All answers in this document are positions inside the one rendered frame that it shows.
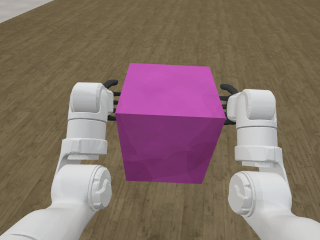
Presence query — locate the right robot upper arm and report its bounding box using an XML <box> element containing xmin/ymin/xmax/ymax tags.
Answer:
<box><xmin>228</xmin><ymin>171</ymin><xmax>320</xmax><ymax>240</ymax></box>

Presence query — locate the robot left hand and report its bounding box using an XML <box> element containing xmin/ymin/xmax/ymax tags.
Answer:
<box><xmin>103</xmin><ymin>79</ymin><xmax>121</xmax><ymax>121</ymax></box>

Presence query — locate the left robot forearm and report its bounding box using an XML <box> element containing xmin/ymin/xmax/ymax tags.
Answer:
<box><xmin>51</xmin><ymin>82</ymin><xmax>114</xmax><ymax>201</ymax></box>

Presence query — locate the robot right hand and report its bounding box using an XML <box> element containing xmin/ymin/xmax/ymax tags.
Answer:
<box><xmin>219</xmin><ymin>84</ymin><xmax>239</xmax><ymax>125</ymax></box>

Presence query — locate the left robot upper arm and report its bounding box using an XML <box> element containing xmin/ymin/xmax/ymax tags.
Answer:
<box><xmin>0</xmin><ymin>164</ymin><xmax>112</xmax><ymax>240</ymax></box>

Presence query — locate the carton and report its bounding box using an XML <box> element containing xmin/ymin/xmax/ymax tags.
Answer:
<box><xmin>115</xmin><ymin>63</ymin><xmax>226</xmax><ymax>184</ymax></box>

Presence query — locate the right robot forearm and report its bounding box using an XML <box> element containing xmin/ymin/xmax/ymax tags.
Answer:
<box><xmin>226</xmin><ymin>89</ymin><xmax>292</xmax><ymax>207</ymax></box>

